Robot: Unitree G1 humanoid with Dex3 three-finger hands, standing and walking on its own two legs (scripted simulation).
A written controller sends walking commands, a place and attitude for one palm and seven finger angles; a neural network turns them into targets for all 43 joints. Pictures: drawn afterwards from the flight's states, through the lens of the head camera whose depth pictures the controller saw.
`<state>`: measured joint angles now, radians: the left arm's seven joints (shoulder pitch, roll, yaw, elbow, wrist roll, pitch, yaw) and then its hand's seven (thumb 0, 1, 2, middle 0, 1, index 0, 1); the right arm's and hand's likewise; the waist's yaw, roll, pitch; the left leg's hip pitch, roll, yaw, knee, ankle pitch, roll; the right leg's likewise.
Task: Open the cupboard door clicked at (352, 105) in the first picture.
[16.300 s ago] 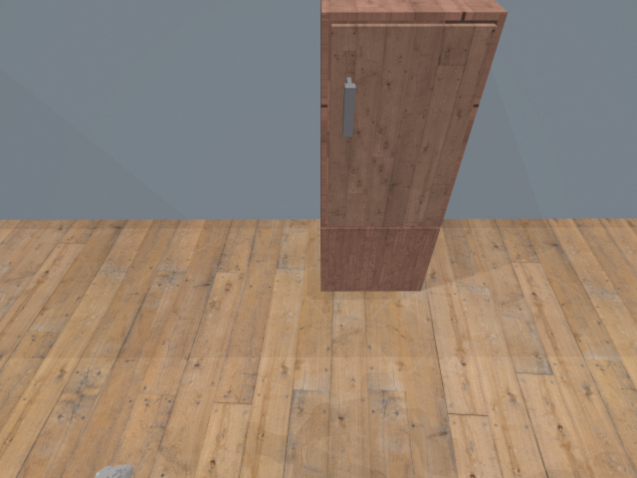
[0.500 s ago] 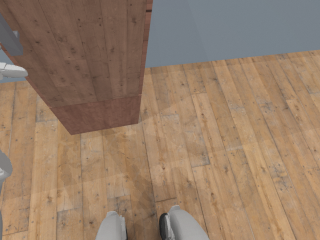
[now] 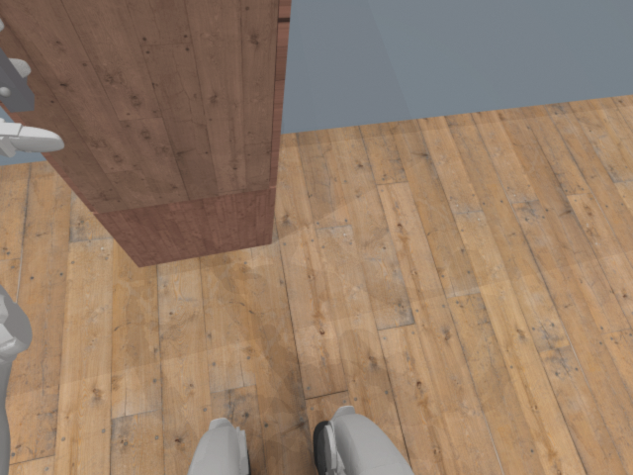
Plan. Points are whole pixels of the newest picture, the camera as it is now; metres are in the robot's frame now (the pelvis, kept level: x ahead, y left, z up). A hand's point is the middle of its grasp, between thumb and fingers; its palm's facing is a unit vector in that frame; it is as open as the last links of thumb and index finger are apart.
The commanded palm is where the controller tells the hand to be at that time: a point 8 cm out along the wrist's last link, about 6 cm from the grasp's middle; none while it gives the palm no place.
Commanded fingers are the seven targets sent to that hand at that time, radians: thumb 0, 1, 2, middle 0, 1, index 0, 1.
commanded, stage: slide the fingers in behind the handle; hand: left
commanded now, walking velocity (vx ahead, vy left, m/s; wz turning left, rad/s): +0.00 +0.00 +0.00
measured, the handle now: out of the picture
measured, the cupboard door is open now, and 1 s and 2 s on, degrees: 0 2 22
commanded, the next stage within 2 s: close the thumb around the handle in 0.48 s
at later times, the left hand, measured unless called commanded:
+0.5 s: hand (13, 93) +0.53 +0.27 +0.10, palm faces +0.14 -0.99 -0.01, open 14.0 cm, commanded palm +0.50 +0.30 +0.09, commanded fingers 0.00 -0.50 0.30 -0.30 -1.20 -0.30 -1.20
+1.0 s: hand (12, 97) +0.52 +0.27 +0.10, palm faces +0.14 -0.99 -0.01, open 9.2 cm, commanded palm +0.50 +0.31 +0.09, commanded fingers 0.00 0.73 0.83 -0.39 -1.33 -0.39 -1.33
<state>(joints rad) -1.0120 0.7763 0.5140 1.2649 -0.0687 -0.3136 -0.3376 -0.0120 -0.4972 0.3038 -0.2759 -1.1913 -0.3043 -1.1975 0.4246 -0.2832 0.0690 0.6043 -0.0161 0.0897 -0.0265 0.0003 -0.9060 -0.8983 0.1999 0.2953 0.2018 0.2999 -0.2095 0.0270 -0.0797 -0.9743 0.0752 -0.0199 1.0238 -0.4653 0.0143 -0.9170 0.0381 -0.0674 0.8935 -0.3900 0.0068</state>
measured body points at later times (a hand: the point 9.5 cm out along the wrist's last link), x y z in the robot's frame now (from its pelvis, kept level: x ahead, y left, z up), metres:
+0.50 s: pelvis +0.01 +0.01 +0.00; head +0.15 +0.04 +0.43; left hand +0.51 +0.33 +0.10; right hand -0.02 -0.25 -0.10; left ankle +0.00 +0.10 -0.67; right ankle +0.01 -0.13 -0.67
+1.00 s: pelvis +0.00 +0.01 +0.00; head +0.14 +0.04 +0.43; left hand +0.51 +0.33 +0.10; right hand -0.02 -0.26 -0.10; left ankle +0.00 +0.10 -0.67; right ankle +0.01 -0.13 -0.67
